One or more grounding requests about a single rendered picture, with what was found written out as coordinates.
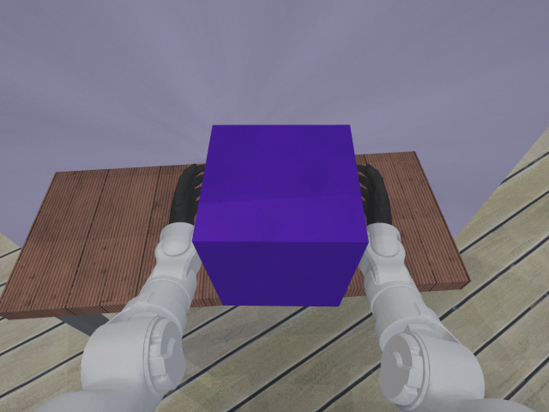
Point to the carton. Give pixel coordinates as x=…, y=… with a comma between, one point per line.
x=280, y=219

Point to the right robot forearm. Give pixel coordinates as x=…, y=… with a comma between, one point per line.
x=393, y=297

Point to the left robot upper arm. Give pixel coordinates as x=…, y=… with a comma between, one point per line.
x=127, y=367

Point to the right robot upper arm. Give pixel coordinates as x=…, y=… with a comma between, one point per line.
x=421, y=373

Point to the left robot hand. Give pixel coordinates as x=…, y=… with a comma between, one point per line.
x=184, y=204

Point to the table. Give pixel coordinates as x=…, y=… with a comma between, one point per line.
x=91, y=247

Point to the right robot hand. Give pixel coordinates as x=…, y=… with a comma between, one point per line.
x=376, y=205

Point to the left robot forearm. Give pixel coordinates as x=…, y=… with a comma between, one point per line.
x=170, y=289

